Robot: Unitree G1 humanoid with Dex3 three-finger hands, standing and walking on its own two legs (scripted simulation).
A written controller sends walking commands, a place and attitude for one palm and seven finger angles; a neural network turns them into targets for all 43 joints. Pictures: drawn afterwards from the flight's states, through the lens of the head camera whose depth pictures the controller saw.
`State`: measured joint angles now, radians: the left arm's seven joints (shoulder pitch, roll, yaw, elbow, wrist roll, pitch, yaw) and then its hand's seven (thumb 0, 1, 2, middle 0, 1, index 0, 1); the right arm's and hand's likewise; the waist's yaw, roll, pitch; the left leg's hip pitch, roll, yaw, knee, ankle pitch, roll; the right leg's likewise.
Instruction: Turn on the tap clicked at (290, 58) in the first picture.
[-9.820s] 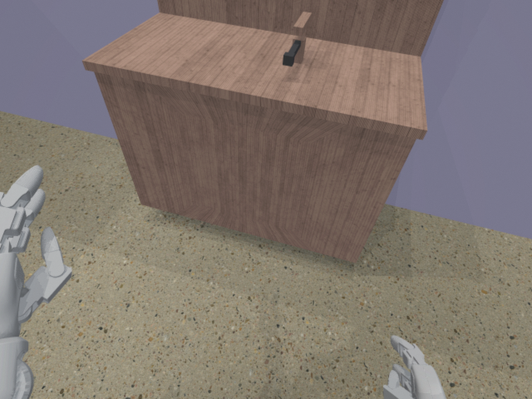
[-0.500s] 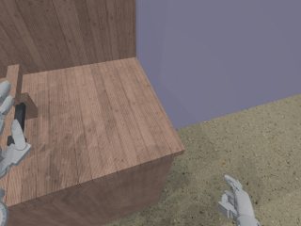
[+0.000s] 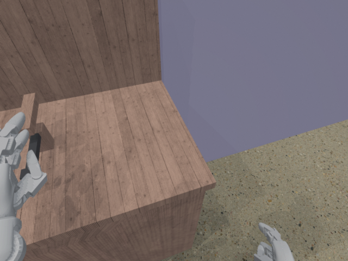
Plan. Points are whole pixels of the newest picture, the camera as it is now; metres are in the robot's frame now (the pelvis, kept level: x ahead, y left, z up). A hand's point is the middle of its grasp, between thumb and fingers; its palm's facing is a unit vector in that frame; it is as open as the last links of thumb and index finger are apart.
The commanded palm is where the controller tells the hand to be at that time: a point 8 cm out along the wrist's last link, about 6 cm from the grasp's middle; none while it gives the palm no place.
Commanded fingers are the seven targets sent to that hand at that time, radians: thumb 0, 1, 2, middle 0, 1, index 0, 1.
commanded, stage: come to a stop and stand still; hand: left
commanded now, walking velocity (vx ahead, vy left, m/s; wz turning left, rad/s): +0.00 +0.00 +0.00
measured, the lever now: (30, 175) +0.26 +0.34 +0.07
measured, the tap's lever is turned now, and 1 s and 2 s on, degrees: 0 0 0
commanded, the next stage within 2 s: look again from close up in 0.78 s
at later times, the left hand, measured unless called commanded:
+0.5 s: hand (41, 164) +0.24 +0.27 +0.16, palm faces +0.42 -0.84 -0.34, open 7.4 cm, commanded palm +0.19 +0.30 +0.17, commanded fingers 0.00 0.90 0.90 -0.20 -0.30 -0.20 -0.30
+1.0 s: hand (1, 137) +0.26 +0.32 +0.20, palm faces +0.52 -0.74 -0.43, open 7.4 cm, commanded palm +0.16 +0.31 +0.17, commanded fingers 0.00 0.90 0.90 -0.20 -0.30 -0.20 -0.30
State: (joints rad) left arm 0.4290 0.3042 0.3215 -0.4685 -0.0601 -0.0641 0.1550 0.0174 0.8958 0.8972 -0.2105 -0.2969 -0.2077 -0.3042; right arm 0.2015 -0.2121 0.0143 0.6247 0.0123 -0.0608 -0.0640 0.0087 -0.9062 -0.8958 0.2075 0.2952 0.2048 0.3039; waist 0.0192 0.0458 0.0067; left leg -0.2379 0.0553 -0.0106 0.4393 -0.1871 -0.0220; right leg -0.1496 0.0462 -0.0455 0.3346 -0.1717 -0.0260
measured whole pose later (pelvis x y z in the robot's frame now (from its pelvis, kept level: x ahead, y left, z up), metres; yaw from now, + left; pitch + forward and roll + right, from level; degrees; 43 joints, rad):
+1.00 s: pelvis +0.01 +0.02 -0.01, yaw +1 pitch +0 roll -1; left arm 0.14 0.56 0.46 -0.32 -0.03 -0.22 0.13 0.02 0.89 0.90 -0.22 -0.30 -0.21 -0.31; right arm 0.21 -0.20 0.06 0.56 0.02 -0.10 -0.04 0.01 -0.91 -0.90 0.20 0.29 0.20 0.30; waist 0.05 -0.04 0.07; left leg -0.28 0.00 -0.01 0.50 -0.22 0.02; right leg -0.22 -0.01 -0.04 0.45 -0.24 0.01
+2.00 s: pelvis -0.12 +0.02 -0.02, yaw +2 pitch -4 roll -1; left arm 0.44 0.42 0.38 -0.51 -0.10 -0.22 0.13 0.02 0.89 0.90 -0.21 -0.30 -0.21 -0.30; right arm 0.23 -0.23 -0.01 0.65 0.02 -0.17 -0.02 0.01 -0.91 -0.90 0.20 0.29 0.20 0.30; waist 0.03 -0.05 0.13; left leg -0.44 -0.01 -0.02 0.59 -0.26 0.02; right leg -0.36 -0.03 -0.11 0.62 -0.31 -0.02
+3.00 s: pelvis -0.35 +0.01 -0.02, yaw -3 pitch -1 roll +5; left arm 0.50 0.45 0.38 -0.55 -0.03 -0.13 0.11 0.02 0.89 0.90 -0.22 -0.30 -0.21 -0.31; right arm 0.18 -0.22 -0.04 0.63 0.02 -0.19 -0.05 0.01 -0.91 -0.90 0.20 0.29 0.20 0.30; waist -0.01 -0.09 0.08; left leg -0.20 -0.02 0.08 0.57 -0.34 -0.03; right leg -0.48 0.00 -0.02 0.89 -0.49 -0.04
